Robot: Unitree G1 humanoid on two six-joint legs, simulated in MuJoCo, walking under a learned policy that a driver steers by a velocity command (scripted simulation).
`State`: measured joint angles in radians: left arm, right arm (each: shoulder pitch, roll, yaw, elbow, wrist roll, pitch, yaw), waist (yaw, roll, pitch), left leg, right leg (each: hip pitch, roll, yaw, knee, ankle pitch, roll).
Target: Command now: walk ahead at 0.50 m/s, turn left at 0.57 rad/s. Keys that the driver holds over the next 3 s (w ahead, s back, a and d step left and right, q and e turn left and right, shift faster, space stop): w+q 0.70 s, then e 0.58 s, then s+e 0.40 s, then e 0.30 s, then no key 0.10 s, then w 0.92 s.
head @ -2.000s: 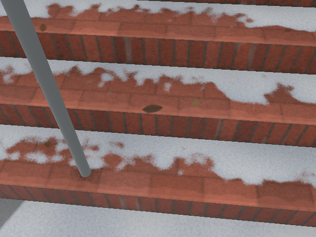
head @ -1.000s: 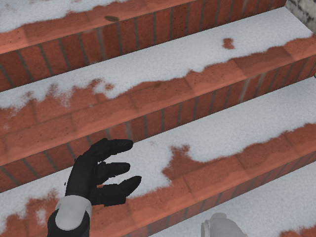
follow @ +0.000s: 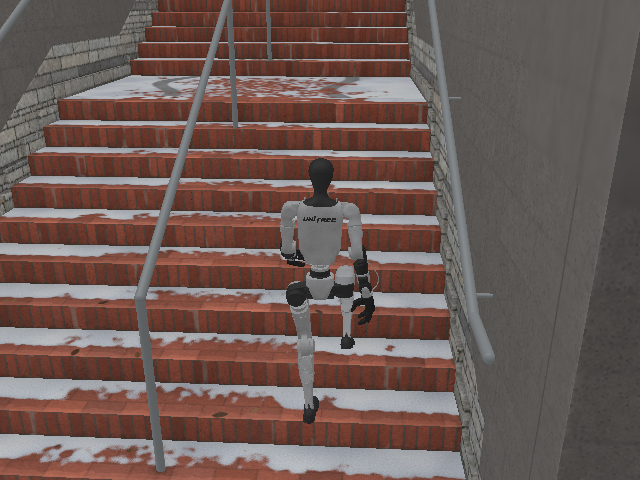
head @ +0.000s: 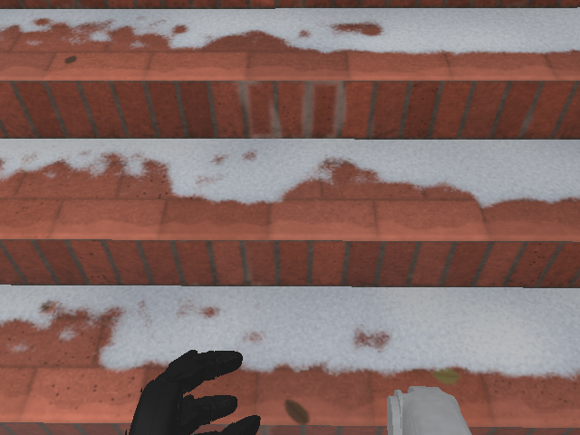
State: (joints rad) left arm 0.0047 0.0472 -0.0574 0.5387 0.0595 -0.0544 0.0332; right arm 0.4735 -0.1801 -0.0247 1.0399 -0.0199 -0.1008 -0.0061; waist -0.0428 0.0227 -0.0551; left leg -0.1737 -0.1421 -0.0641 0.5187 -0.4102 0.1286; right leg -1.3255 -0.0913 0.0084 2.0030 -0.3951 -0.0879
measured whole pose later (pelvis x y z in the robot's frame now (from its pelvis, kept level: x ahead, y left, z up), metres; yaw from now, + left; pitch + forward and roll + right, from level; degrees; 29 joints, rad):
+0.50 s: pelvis +0.31 -0.01 +0.16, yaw +17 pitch +4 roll -1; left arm 0.49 0.19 0.06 1.02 0.05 -0.15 -0.01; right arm -0.09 -0.11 -0.03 0.50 -0.05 0.01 -0.03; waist 0.03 0.02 -0.01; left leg -1.27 -0.01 -0.07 1.96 -0.37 0.16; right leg -0.05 -0.09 -0.30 0.34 -0.33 0.04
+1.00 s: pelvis +0.58 +0.12 +0.32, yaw +23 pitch +3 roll -1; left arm -0.02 0.04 -0.03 0.52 0.03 -0.02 0.05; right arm 0.45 -0.17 -0.03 0.96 -0.03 -0.09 -0.01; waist -0.03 -0.01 0.01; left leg -0.17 -0.05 0.04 0.39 -0.26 0.08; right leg -1.29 0.08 0.04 2.01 -0.34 -0.08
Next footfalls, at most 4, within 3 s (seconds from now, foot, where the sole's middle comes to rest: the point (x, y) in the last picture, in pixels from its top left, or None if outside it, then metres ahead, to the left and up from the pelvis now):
0.12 right None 0.29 -0.15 -0.61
0.62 left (199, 354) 0.56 0.18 -0.46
1.14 right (227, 196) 0.82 0.13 -0.31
1.82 left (133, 206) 0.80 0.31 -0.31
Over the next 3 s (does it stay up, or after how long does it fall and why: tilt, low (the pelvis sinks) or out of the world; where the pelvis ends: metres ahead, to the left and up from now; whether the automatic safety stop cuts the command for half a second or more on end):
stays up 0.92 0.09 0.47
